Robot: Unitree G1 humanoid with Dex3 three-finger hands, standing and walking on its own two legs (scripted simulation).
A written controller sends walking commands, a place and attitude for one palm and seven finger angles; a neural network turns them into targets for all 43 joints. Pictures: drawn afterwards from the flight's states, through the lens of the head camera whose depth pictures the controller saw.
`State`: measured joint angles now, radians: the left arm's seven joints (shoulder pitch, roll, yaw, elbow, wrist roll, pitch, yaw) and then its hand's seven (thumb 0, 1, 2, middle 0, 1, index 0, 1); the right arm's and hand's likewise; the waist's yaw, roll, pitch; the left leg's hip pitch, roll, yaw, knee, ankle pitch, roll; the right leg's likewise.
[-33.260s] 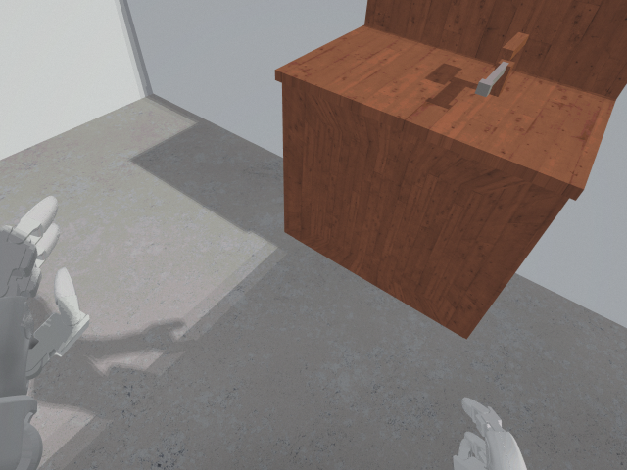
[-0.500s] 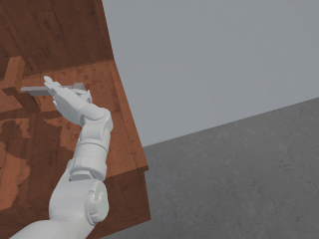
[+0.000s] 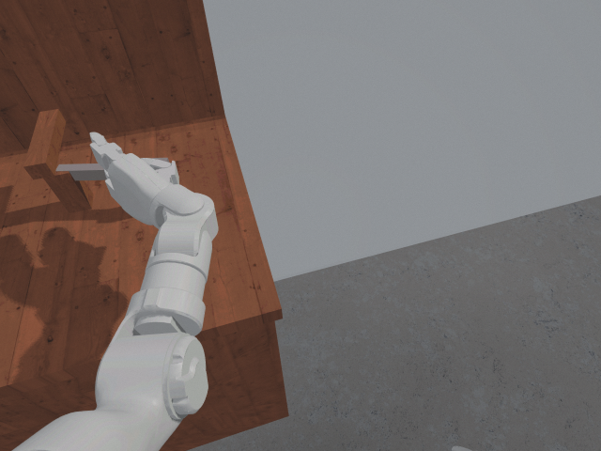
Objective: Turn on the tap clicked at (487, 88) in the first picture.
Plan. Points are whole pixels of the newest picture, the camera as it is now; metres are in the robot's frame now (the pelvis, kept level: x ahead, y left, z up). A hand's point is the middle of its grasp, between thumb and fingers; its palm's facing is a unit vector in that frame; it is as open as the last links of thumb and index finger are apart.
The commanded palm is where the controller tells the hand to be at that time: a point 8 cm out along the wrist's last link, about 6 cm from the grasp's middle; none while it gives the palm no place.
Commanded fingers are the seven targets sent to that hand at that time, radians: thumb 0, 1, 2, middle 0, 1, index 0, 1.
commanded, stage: lift the hand up off the lever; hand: left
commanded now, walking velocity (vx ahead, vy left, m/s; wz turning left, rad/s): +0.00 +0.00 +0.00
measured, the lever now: (160, 170) +0.51 +0.24 +0.09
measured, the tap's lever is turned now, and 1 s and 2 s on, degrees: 75 75 75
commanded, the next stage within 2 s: draw the hand back beside the body in 1.10 s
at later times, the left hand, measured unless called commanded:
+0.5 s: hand (156, 164) +0.45 +0.21 +0.16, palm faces +0.80 -0.59 -0.11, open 7.8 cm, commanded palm +0.39 +0.22 +0.16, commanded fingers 0.00 0.90 0.90 -0.15 -0.15 -0.15 -0.15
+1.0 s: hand (158, 157) +0.44 +0.19 +0.17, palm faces +0.78 -0.61 -0.10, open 7.8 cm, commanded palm +0.38 +0.21 +0.18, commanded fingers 0.00 0.90 0.90 -0.15 -0.15 -0.15 -0.15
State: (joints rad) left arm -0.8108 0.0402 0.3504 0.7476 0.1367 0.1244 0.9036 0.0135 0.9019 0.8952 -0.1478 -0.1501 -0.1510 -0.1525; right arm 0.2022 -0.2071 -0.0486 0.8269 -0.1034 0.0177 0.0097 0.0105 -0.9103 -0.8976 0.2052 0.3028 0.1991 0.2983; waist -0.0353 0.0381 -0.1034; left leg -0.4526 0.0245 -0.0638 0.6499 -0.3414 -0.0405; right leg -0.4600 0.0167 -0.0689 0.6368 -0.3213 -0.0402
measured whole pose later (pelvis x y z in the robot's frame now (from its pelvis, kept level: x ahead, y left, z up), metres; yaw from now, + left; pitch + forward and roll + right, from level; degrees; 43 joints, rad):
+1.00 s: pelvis +0.01 +0.01 +0.01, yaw +0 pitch +4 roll +0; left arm -0.74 0.00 0.28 0.56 0.08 0.29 0.86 0.01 0.90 0.90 -0.15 -0.15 -0.15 -0.15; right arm 0.15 -0.20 -0.03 0.83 -0.07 0.02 -0.01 0.01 -0.91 -0.90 0.21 0.30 0.20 0.30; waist 0.02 0.04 -0.09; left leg -0.30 0.02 -0.05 0.54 -0.31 -0.03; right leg -0.32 0.01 -0.06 0.53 -0.29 -0.03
